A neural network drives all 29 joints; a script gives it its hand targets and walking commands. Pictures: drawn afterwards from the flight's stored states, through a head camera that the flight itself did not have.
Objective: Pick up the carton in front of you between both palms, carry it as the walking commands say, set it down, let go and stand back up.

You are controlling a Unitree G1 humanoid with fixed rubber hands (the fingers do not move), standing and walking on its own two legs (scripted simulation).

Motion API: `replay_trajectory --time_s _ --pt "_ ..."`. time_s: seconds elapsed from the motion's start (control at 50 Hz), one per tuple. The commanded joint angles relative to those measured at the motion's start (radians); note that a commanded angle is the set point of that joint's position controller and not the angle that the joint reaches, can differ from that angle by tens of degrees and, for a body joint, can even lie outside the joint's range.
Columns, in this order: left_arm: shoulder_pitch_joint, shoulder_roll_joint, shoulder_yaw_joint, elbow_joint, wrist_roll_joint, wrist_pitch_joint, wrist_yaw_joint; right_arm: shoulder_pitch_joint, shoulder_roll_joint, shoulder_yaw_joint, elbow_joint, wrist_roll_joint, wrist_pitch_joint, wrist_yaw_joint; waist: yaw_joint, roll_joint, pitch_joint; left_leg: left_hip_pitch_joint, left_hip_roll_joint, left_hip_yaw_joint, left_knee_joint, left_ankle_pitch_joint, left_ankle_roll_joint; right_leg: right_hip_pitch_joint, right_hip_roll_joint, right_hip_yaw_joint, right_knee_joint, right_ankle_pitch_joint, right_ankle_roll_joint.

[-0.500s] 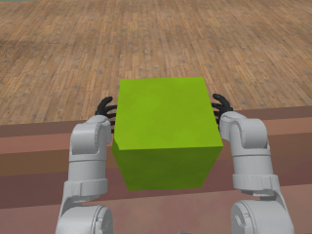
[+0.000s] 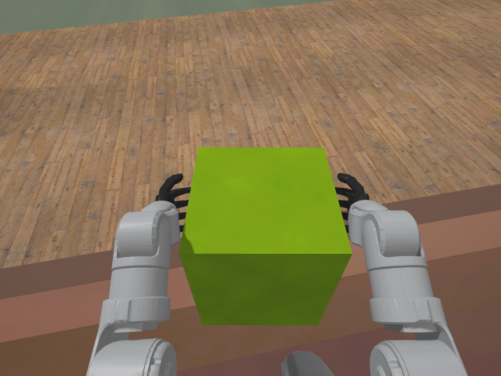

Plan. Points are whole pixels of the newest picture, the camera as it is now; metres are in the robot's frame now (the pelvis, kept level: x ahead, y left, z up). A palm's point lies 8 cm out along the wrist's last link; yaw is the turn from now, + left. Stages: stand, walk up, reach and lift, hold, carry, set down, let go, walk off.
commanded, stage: carry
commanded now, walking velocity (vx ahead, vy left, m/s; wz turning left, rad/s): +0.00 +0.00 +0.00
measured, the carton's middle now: (260, 240) +0.35 -0.03 +0.02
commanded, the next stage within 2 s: none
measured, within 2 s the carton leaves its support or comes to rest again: neither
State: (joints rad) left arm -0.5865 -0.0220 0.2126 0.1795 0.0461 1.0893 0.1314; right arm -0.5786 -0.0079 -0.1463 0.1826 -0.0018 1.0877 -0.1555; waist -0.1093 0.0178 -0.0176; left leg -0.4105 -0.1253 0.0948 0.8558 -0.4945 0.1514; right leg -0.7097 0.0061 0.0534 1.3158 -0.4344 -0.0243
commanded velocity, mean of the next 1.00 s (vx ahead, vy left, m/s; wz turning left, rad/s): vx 0.00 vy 0.00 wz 0.00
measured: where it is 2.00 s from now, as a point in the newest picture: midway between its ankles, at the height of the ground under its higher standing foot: (236, 209)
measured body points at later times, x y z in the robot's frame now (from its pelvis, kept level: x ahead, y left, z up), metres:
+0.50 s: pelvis +0.39 -0.02 -0.18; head +0.42 -0.03 +0.27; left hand +0.74 +0.15 -0.11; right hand +0.76 -0.15 -0.12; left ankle +0.56 +0.10 -0.86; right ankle +0.29 -0.06 -0.83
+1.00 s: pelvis +0.81 -0.02 -0.38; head +0.80 -0.01 +0.07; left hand +1.17 +0.13 -0.26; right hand +1.17 -0.18 -0.25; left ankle +0.64 +0.06 -0.92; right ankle +0.89 -0.07 -1.10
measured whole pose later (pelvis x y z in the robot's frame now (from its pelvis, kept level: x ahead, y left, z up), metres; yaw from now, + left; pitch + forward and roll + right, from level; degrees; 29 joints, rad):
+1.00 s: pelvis +0.81 -0.02 -0.38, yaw +0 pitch +1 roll +1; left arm -0.57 -0.04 0.19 0.11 0.09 1.09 0.14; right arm -0.63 -0.05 -0.15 0.22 0.05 1.06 -0.15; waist -0.01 -0.04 -0.06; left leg -0.38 -0.11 0.06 1.56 -0.59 0.05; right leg -0.44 0.06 -0.07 0.59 0.05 -0.09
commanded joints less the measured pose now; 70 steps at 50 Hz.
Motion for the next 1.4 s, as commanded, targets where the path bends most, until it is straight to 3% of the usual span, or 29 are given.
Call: replay_trajectory --time_s 0.0,0.04,0.12,0.16,0.18,0.2,0.22,0.26,0.32,0.5,0.52,0.56,0.58,0.6,0.62,0.7,0.86,0.9,0.94,0.96,0.98,1.02,1.06,1.26,1.3,1.32,1.34,1.36,1.38 --pt "-0.622 -0.983 -0.544 -0.092 -0.284 -0.031 -0.209 -0.852 1.181 0.703 -0.172 0.523 -0.036 0.281 0.037 0.023 -0.386 0.289 0.330 -0.494 -0.144 0.866 0.088 -0.048 -0.012 -0.058 -0.121 0.299 -0.016" --pt "-0.616 -0.997 -0.557 -0.108 -0.278 -0.044 -0.202 -0.841 1.202 0.693 -0.177 0.542 -0.045 0.289 0.001 -0.031 -0.417 0.311 0.161 -0.296 0.051 0.600 0.022 -0.010 0.016 -0.090 -0.466 0.715 -0.025" --pt "-0.668 -0.969 -0.611 -0.192 -0.289 -0.042 -0.180 -0.764 1.176 0.662 -0.141 0.526 -0.055 0.284 0.006 0.105 -0.326 0.067 0.099 -0.158 0.124 0.427 0.007 0.406 0.078 -0.204 -0.776 0.857 -0.023" --pt "-0.621 -0.943 -0.627 -0.194 -0.308 -0.027 -0.179 -0.672 1.143 0.636 -0.108 0.482 -0.052 0.278 0.196 0.086 -0.468 -0.024 0.182 -0.110 0.465 0.783 -0.066 0.756 0.048 -0.177 -0.718 0.858 -0.059" --pt "-0.598 -0.931 -0.631 -0.181 -0.311 -0.023 -0.185 -0.682 1.125 0.622 -0.103 0.458 -0.043 0.275 0.301 -0.123 -0.439 -0.151 0.115 -0.051 0.820 0.576 -0.121 0.875 0.005 -0.126 -0.834 0.806 -0.113" --pt "-0.585 -0.920 -0.623 -0.151 -0.319 -0.011 -0.193 -0.658 1.099 0.604 -0.075 0.423 -0.032 0.269 0.288 -0.183 -0.363 -0.320 0.005 0.002 1.010 -0.157 -0.120 0.931 -0.099 -0.029 -0.749 0.937 -0.135" --pt "-0.605 -0.899 -0.635 -0.101 -0.340 0.002 -0.199 -0.618 1.064 0.552 -0.023 0.383 -0.012 0.257 0.144 -0.197 -0.451 -0.544 0.055 -0.199 0.963 -0.163 -0.126 1.139 -0.296 0.268 -0.571 1.190 -0.208" --pt "-0.679 -1.009 -0.693 -0.112 -0.435 -0.004 -0.223 -0.582 0.970 0.485 -0.038 0.295 0.005 0.235 0.185 -0.040 -0.468 -0.615 0.133 -0.242 0.781 0.006 -0.101 0.973 -0.329 0.454 -0.651 0.556 -0.303" --pt "-0.847 -1.142 -0.756 -0.156 -0.531 -0.025 -0.247 -0.654 0.990 0.452 -0.068 0.242 -0.014 0.235 0.153 0.035 -0.372 -0.429 0.154 -0.206 0.434 0.052 -0.122 0.592 -0.320 0.477 -0.697 0.533 -0.300" --pt "-0.725 -1.183 -0.736 -0.154 -0.542 -0.080 -0.251 -0.662 1.047 0.568 -0.183 0.281 -0.052 0.217 0.214 -0.136 -0.374 0.104 0.016 0.098 -0.251 0.948 -0.103 0.375 -0.007 -0.051 -0.334 0.322 -0.131" --pt "-0.699 -1.160 -0.734 -0.148 -0.530 -0.080 -0.248 -0.677 1.035 0.586 -0.210 0.293 -0.048 0.212 0.132 -0.210 -0.440 0.242 0.038 0.082 -0.171 0.960 -0.074 0.374 -0.057 -0.072 -0.215 0.460 -0.095" --pt "-0.659 -1.110 -0.726 -0.146 -0.499 -0.073 -0.240 -0.644 0.994 0.599 -0.207 0.307 -0.036 0.215 -0.057 0.004 -0.452 0.511 0.084 0.011 -0.361 0.825 -0.016 0.239 -0.026 -0.125 0.252 0.634 -0.007" --pt "-0.636 -1.080 -0.704 -0.127 -0.459 -0.066 -0.231 -0.631 0.983 0.606 -0.184 0.317 -0.025 0.224 -0.057 0.154 -0.377 0.606 0.204 -0.116 -0.315 1.053 0.010 0.030 0.098 -0.170 0.533 -0.194 -0.004" --pt "-0.624 -1.022 -0.660 -0.102 -0.429 -0.035 -0.223 -0.598 0.971 0.602 -0.118 0.318 -0.021 0.223 0.032 0.230 -0.439 0.741 0.343 -0.431 -0.146 1.346 0.103 -0.135 0.105 -0.058 0.485 -0.231 0.000" --pt "-0.571 -0.984 -0.630 -0.086 -0.395 -0.021 -0.216 -0.597 0.985 0.610 -0.112 0.340 -0.020 0.227 0.020 0.137 -0.501 0.719 0.409 -0.653 -0.212 0.907 0.199 -0.195 0.060 0.019 0.374 -0.184 -0.016" --pt "-0.588 -0.955 -0.535 -0.074 -0.295 -0.027 -0.209 -0.789 1.161 0.686 -0.139 0.473 -0.031 0.262 0.017 -0.057 -0.429 0.457 0.365 -0.688 -0.197 0.729 0.184 -0.198 -0.005 0.062 -0.090 -0.023 -0.007" --pt "-0.651 -0.975 -0.602 -0.181 -0.282 -0.061 -0.187 -0.805 1.188 0.675 -0.166 0.527 -0.070 0.278 -0.021 0.046 -0.359 0.139 0.093 -0.229 0.045 0.496 0.025 0.254 0.078 -0.184 -0.694 0.750 -0.011" --pt "-0.640 -0.949 -0.630 -0.198 -0.295 -0.042 -0.178 -0.705 1.154 0.647 -0.123 0.493 -0.064 0.271 0.066 0.146 -0.420 -0.015 0.126 -0.180 0.217 0.504 -0.016 0.591 0.089 -0.208 -0.602 0.936 -0.035" --pt "-0.596 -0.924 -0.641 -0.184 -0.314 -0.028 -0.182 -0.642 1.117 0.616 -0.098 0.444 -0.049 0.269 0.265 -0.052 -0.470 -0.133 0.141 -0.096 0.637 0.756 -0.104 0.868 0.044 -0.140 -0.786 0.803 -0.068" --pt "-0.594 -0.922 -0.648 -0.169 -0.330 -0.017 -0.191 -0.639 1.087 0.594 -0.080 0.407 -0.039 0.264 0.325 -0.181 -0.370 -0.263 0.014 -0.028 0.970 0.041 -0.132 0.900 -0.055 -0.059 -0.873 0.767 -0.138" --pt "-0.591 -0.903 -0.644 -0.102 -0.344 -0.005 -0.196 -0.630 1.044 0.542 -0.040 0.377 -0.015 0.256 0.206 -0.166 -0.395 -0.468 0.019 -0.148 0.965 -0.171 -0.130 1.038 -0.235 0.235 -0.613 1.205 -0.199" --pt "-0.659 -0.958 -0.684 -0.100 -0.412 -0.001 -0.211 -0.564 0.956 0.477 -0.008 0.296 0.011 0.238 0.200 -0.052 -0.444 -0.616 0.093 -0.242 0.779 -0.006 -0.105 1.014 -0.307 0.521 -0.646 0.761 -0.339" --pt "-0.787 -1.056 -0.729 -0.146 -0.503 -0.007 -0.228 -0.614 0.955 0.442 -0.016 0.255 0.007 0.231 0.180 0.040 -0.414 -0.572 0.130 -0.250 0.571 0.029 -0.117 0.808 -0.295 0.580 -0.646 0.637 -0.338" --pt "-0.779 -1.192 -0.712 -0.134 -0.571 -0.070 -0.254 -0.681 1.018 0.523 -0.161 0.248 -0.038 0.204 0.230 -0.124 -0.367 0.137 0.014 0.077 -0.254 0.973 -0.105 0.328 0.022 0.012 -0.371 0.297 -0.132" --pt "-0.678 -1.143 -0.696 -0.112 -0.528 -0.066 -0.245 -0.669 0.996 0.555 -0.186 0.264 -0.027 0.200 0.072 -0.162 -0.443 0.359 0.056 0.040 -0.261 0.921 -0.062 0.333 -0.028 -0.036 -0.090 0.612 -0.068" --pt "-0.658 -1.117 -0.691 -0.104 -0.507 -0.058 -0.241 -0.637 0.980 0.561 -0.171 0.273 -0.021 0.202 -0.019 -0.015 -0.452 0.530 0.071 0.019 -0.364 0.862 -0.042 0.225 -0.018 -0.071 0.159 0.674 -0.015" --pt "-0.648 -1.092 -0.677 -0.088 -0.468 -0.052 -0.235 -0.629 0.973 0.576 -0.153 0.290 -0.012 0.209 -0.057 0.128 -0.389 0.615 0.193 -0.096 -0.398 0.974 0.008 0.059 0.094 -0.145 0.504 -0.092 0.003" --pt "-0.624 -1.054 -0.640 -0.051 -0.434 -0.027 -0.228 -0.604 0.958 0.574 -0.101 0.294 -0.007 0.212 0.042 0.172 -0.449 0.836 0.380 -0.395 -0.132 1.403 0.079 -0.179 0.087 -0.031 0.489 -0.248 0.017" --pt "-0.544 -1.005 -0.596 -0.036 -0.396 -0.015 -0.220 -0.613 0.969 0.595 -0.092 0.324 -0.007 0.220 0.010 0.093 -0.557 0.808 0.494 -0.659 -0.228 0.862 0.251 -0.245 0.069 0.036 0.456 -0.193 0.018"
